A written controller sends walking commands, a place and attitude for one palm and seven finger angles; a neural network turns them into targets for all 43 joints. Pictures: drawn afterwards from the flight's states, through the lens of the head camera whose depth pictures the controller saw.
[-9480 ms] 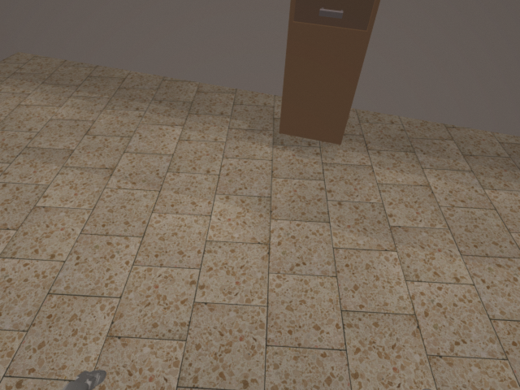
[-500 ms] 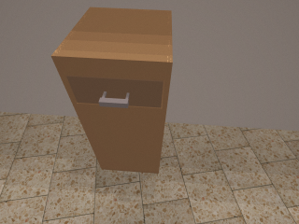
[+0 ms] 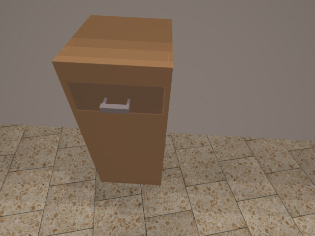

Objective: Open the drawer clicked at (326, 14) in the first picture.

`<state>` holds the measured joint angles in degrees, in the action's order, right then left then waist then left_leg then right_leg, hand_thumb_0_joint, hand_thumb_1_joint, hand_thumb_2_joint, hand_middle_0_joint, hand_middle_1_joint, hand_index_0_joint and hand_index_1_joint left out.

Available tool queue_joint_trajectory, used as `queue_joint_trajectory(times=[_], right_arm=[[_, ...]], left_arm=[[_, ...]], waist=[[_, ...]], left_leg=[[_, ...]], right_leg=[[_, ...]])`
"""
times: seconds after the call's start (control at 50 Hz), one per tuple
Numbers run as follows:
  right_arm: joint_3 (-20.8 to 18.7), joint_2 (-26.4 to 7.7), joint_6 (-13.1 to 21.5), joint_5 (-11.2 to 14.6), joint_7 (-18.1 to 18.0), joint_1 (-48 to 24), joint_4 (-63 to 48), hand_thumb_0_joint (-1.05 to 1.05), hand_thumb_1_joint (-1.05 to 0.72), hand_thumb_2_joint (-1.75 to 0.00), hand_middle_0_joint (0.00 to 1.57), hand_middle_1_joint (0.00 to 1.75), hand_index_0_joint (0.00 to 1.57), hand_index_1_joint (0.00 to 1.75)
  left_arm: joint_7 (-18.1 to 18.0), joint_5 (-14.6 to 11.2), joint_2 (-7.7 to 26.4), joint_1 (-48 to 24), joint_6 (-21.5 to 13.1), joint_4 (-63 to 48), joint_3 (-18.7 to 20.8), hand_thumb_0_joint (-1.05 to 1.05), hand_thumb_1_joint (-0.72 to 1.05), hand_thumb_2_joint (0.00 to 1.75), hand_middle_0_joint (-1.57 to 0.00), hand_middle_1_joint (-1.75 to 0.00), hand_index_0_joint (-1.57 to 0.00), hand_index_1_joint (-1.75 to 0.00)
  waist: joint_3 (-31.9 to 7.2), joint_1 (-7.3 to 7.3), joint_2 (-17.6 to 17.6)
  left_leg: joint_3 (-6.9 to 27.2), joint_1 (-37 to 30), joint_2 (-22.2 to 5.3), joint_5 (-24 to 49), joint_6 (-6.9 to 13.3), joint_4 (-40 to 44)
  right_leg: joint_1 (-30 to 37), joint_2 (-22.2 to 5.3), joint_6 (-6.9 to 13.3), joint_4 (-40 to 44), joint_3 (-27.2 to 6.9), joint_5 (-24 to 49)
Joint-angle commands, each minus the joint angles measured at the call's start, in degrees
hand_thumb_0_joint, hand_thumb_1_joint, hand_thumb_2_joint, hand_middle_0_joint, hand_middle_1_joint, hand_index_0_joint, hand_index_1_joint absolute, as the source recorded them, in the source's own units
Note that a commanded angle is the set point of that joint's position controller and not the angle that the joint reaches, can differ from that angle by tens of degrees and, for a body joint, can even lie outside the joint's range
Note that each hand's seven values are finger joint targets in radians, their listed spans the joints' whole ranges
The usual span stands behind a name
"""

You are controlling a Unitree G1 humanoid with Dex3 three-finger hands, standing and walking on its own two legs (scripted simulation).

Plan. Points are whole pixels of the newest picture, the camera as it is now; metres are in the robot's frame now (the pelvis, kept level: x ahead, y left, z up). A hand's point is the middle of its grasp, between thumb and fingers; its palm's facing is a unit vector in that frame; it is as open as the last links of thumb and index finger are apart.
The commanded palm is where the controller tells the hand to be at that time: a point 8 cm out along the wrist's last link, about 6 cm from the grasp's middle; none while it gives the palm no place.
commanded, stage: look again from close up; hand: left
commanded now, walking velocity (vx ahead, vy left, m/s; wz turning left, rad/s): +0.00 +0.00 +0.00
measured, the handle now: (116, 104) +0.57 +0.18 -0.02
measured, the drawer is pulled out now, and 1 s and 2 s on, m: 0.00 0.00 0.00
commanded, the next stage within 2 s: come to a stop and stand still in 0.56 s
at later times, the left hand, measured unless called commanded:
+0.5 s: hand out of the picture +0.01 +0.18 -0.19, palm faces +0.04 -0.99 -0.16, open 7.3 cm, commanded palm none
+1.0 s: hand out of the picture -0.03 +0.21 -0.19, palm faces +0.02 -0.98 -0.19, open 7.4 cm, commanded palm none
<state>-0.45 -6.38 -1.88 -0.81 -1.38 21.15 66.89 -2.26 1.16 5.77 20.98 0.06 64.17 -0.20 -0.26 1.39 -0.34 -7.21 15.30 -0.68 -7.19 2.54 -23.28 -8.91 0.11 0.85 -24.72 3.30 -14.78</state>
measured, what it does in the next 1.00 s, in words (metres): stands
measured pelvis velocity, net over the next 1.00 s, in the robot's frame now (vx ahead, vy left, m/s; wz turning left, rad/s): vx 0.00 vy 0.03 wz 0.02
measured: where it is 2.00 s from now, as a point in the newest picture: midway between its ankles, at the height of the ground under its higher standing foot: outside the picture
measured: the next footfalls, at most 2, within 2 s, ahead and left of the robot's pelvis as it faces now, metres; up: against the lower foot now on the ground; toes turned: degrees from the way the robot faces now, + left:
none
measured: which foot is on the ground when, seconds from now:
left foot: down 0.00-1.00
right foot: down 0.00-1.00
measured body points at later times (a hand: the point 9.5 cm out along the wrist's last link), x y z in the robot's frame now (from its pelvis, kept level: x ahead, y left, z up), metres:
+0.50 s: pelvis +0.01 +0.02 -0.01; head +0.00 +0.03 +0.44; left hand +0.01 +0.23 -0.17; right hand +0.03 -0.21 -0.16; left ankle +0.06 +0.09 -0.74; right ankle -0.01 -0.11 -0.74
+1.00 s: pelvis +0.00 +0.03 -0.01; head -0.01 +0.04 +0.44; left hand -0.03 +0.26 -0.17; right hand +0.02 -0.20 -0.16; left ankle +0.06 +0.09 -0.74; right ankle -0.01 -0.11 -0.74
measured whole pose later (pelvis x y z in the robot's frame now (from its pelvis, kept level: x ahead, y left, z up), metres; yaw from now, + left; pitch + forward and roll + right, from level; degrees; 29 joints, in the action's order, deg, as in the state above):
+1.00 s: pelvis +0.00 +0.03 -0.01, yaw +1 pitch -1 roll -1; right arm 0.4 -10.0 -1.2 -1.1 -0.7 17.5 58.0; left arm -2.0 1.6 9.7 21.8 -0.2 59.8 -0.9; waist -0.2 0.1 0.4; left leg -6.6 18.8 1.5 -10.2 5.7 -29.7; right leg -11.6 -2.1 -0.3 -30.3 3.4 -17.5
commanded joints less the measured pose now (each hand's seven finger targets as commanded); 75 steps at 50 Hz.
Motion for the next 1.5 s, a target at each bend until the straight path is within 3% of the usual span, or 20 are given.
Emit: queue_joint_trajectory(times=[0.0, 0.06, 0.08, 0.1, 0.14, 0.18, 0.2, 0.24, 0.38, 0.62, 0.66, 0.68, 0.7, 0.74, 0.78, 0.82, 0.86, 0.98, 1.22, 1.48], right_arm=[[-0.85, -4.87, 1.13, -0.14, -0.3, 1.86, -1.68, 0.0, -0.9, -0.9, 0.2, 0.3, 0.2, 0.3], [-0.85, -4.6, 1.28, -0.12, -0.41, 2.05, -1.59, 0.0, -0.9, -0.9, 0.2, 0.3, 0.2, 0.3], [-0.37, -6.87, 2.49, -0.18, 0.61, -6.04, -7.03, 0.0, -0.9, -0.9, 0.2, 0.3, 0.2, 0.3], [-0.07, -5.62, 2.12, -0.06, 1.12, -3.21, -9.0, 0.0, -0.9, -0.9, 0.2, 0.3, 0.2, 0.3], [0.32, -3.73, 2.38, -0.52, 0.96, 2.95, -7.13, 0.0, -0.9, -0.9, 0.2, 0.3, 0.2, 0.3], [0.34, -4.74, 2.87, -0.35, 0.72, 3.44, -7.53, 0.0, -0.9, -0.9, 0.2, 0.3, 0.2, 0.3], [0.37, -5.36, 3.03, -0.45, 0.61, 2.91, -7.94, 0.0, -0.9, -0.9, 0.2, 0.3, 0.2, 0.3], [0.22, -6.25, 2.97, -0.42, 0.27, 1.44, -8.48, 0.0, -0.9, -0.9, 0.2, 0.3, 0.2, 0.3], [0.0, -7.47, 3.08, -0.25, 0.23, 0.18, -8.93, 0.0, -0.9, -0.9, 0.2, 0.3, 0.2, 0.3], [-0.16, -9.05, 3.15, -0.21, 0.28, -2.0, -8.61, 0.0, -0.9, -0.9, 0.2, 0.3, 0.2, 0.3], [-0.25, -9.16, 2.92, -0.12, 0.32, -2.39, -8.51, 0.0, -0.9, -0.9, 0.2, 0.3, 0.2, 0.3], [-0.28, -10.99, 2.62, 0.35, 0.34, -8.35, -12.81, 0.0, -0.9, -0.9, 0.2, 0.3, 0.2, 0.3], [0.18, -9.51, 2.26, 0.05, 0.85, -7.46, -13.67, 0.0, -0.9, -0.9, 0.2, 0.3, 0.2, 0.3], [0.16, -8.74, 2.25, -0.57, 0.9, -1.98, -12.39, 0.0, -0.9, -0.9, 0.2, 0.3, 0.2, 0.3], [-0.17, -9.84, 2.31, -0.44, 0.85, -2.05, -12.68, 0.0, -0.9, -0.9, 0.2, 0.3, 0.2, 0.3], [-0.47, -10.99, 2.2, -0.52, 0.74, -2.85, -13.19, 0.0, -0.9, -0.9, 0.2, 0.3, 0.2, 0.3], [-0.78, -11.6, 1.98, -0.42, 0.58, -4.25, -13.35, 0.0, -0.9, -0.9, 0.2, 0.3, 0.2, 0.3], [-0.63, -10.08, 2.34, -0.28, 0.71, -3.02, -11.94, 0.0, -0.9, -0.9, 0.2, 0.3, 0.2, 0.3], [-0.51, -9.5, 2.73, -0.11, 0.6, -2.71, -9.26, 0.0, -0.9, -0.9, 0.2, 0.3, 0.2, 0.3], [-0.5, -7.65, 2.42, -0.03, 0.42, -1.57, -6.95, 0.0, -0.9, -0.9, 0.2, 0.3, 0.2, 0.3]], left_arm=[[-0.6, -0.3, 3.98, 5.91, -0.44, -0.93, 1.08, 0.0, 0.9, 0.9, -0.2, -0.3, -0.2, -0.3], [-0.62, -0.25, 3.36, 6.4, -0.55, -0.66, 1.01, 0.0, 0.9, 0.9, -0.2, -0.3, -0.2, -0.3], [-1.98, 0.9, 6.4, 7.52, -2.02, -0.87, -0.09, 0.0, 0.9, 0.9, -0.2, -0.3, -0.2, -0.3], [-1.59, 0.54, 8.05, 4.32, -2.58, -2.18, 0.23, 0.0, 0.9, 0.9, -0.2, -0.3, -0.2, -0.3], [-1.47, -0.19, 6.76, 1.93, -2.82, -4.19, 0.29, 0.0, 0.9, 0.9, -0.2, -0.3, -0.2, -0.3], [-1.35, -0.6, 6.3, 1.72, -2.73, -4.87, 0.51, 0.0, 0.9, 0.9, -0.2, -0.3, -0.2, -0.3], [-1.31, -0.5, 6.1, 2.26, -2.34, -5.18, 0.48, 0.0, 0.9, 0.9, -0.2, -0.3, -0.2, -0.3], [-1.04, -0.35, 5.24, 4.4, -1.9, -4.81, 0.45, 0.0, 0.9, 0.9, -0.2, -0.3, -0.2, -0.3], [-0.68, -0.19, 5.47, 4.59, -1.49, -5.4, 0.39, 0.0, 0.9, 0.9, -0.2, -0.3, -0.2, -0.3], [-0.3, 0.01, 6.42, 4.69, -1.03, -5.88, 0.5, 0.0, 0.9, 0.9, -0.2, -0.3, -0.2, -0.3], [-0.23, 0.08, 6.44, 5.05, -0.96, -5.63, 0.41, 0.0, 0.9, 0.9, -0.2, -0.3, -0.2, -0.3], [-2.11, 0.87, 8.44, 6.19, -1.14, -4.57, -0.08, 0.0, 0.9, 0.9, -0.2, -0.3, -0.2, -0.3], [-1.5, 0.6, 9.98, 3.37, -1.69, -5.36, 0.02, 0.0, 0.9, 0.9, -0.2, -0.3, -0.2, -0.3], [-1.06, 0.08, 9.58, 1.66, -1.84, -7.07, 0.06, 0.0, 0.9, 0.9, -0.2, -0.3, -0.2, -0.3], [-0.67, -0.1, 9.21, 2.23, -1.55, -7.17, 0.21, 0.0, 0.9, 0.9, -0.2, -0.3, -0.2, -0.3], [-0.38, 0.07, 8.36, 3.59, -0.95, -7.02, 0.33, 0.0, 0.9, 0.9, -0.2, -0.3, -0.2, -0.3], [-0.14, 0.23, 7.31, 5.37, -0.49, -6.43, 0.2, 0.0, 0.9, 0.9, -0.2, -0.3, -0.2, -0.3], [-0.07, 0.11, 7.07, 5.74, -1.04, -6.39, 0.04, 0.0, 0.9, 0.9, -0.2, -0.3, -0.2, -0.3], [-0.1, 0.21, 7.05, 6.12, -0.88, -5.8, 0.21, 0.0, 0.9, 0.9, -0.2, -0.3, -0.2, -0.3], [-0.11, 0.13, 5.84, 6.53, -1.21, -4.59, 0.38, 0.0, 0.9, 0.9, -0.2, -0.3, -0.2, -0.3]], waist=[[6.45, -0.98, 1.29], [6.54, -1.06, 0.78], [12.91, -3.99, -1.82], [9.55, 0.52, -2.93], [1.54, 1.57, -5.33], [-0.86, 1.26, -1.37], [0.37, 0.83, 3.97], [2.8, -0.48, 6.13], [5.48, -1.13, -0.28], [3.73, -1.43, 2.29], [4.98, -1.49, 1.5], [11.38, -3.5, 1.22], [9.66, -0.48, 2.68], [3.39, 0.63, 1.6], [0.6, 0.2, 3.27], [1.18, -0.62, 6.07], [3.9, -1.87, 4.33], [4.72, -1.53, -1.77], [4.82, -1.51, 2.07], [5.25, -1.27, 0.16]], left_leg=[[10.09, -1.16, -6.07, -13.39, -1.0, 7.22], [10.13, -0.99, -6.32, -13.15, -0.95, 7.41], [6.25, 6.18, -4.44, -10.65, -3.21, -6.15], [6.59, 1.15, -4.04, -9.41, -3.3, -6.22], [7.24, -2.18, -3.07, -5.17, -1.07, -7.02], [7.87, -3.11, -3.78, -3.42, -0.75, -5.2], [9.44, -2.21, -4.63, -3.54, -0.25, -3.89], [12.15, 1.67, -6.63, -5.66, 0.91, -0.38], [12.35, 3.3, -6.28, -8.03, 1.14, 2.3], [12.76, 0.89, -6.9, -11.06, 1.01, 6.34], [12.87, 1.89, -6.82, -13.49, 0.96, 7.05], [7.17, 4.93, -5.11, -11.31, -1.58, -3.28], [8.11, 2.07, -4.26, -11.05, -2.51, -2.59], [10.43, -0.21, -4.81, -12.96, -0.21, -1.95], [11.93, 0.31, -5.73, -15.16, 0.53, 0.54], [15.38, 3.08, -7.47, -21.22, 1.43, 5.64], [17.08, 7.58, -8.53, -25.75, 2.2, 9.07], [13.5, 4.69, -6.39, -18.26, 1.46, 6.15], [13.16, 3.24, -6.79, -17.61, 1.1, 7.94], [11.87, 2.76, -5.9, -15.67, 0.45, 6.21]], right_leg=[[-8.44, -5.49, 0.94, 7.5, -6.43, -6.91], [-8.11, -5.3, 0.93, 7.04, -6.37, -5.3], [-10.34, -7.42, 1.47, 8.62, -8.53, 2.17], [-13.14, -10.76, 3.49, 11.07, -10.78, -4.45], [-9.2, -8.59, 3.78, 7.25, -8.52, -5.26], [-7.38, -7.35, 4.0, 3.73, -7.25, -1.66], [-7.68, -6.23, 3.92, 1.52, -6.02, -0.95], [-6.52, -4.42, 3.23, -0.55, -3.95, -0.75], [-5.64, -4.98, 2.21, 0.15, -3.92, 1.1], [-4.02, -5.26, 1.22, 1.92, -3.53, 1.91], [-4.26, -5.28, 1.14, 2.6, -3.5, 1.1], [-8.78, -6.4, 1.44, 5.61, -5.6, 1.24], [-11.37, -8.49, 2.85, 7.23, -7.67, -4.19], [-9.19, -6.16, 3.13, 3.58, -6.35, -9.36], [-7.27, -4.73, 2.87, 0.67, -4.36, -7.71], [-5.82, -2.82, 2.33, -2.93, -1.62, -6.84], [-4.29, -2.23, 1.96, -4.02, -0.81, -5.54], [-6.31, -4.48, 2.04, 0.62, -3.94, -3.9], [-5.97, -4.81, 1.18, 1.74, -3.29, -1.87], [-6.99, -5.56, 1.4, 4.85, -4.84, -4.04]])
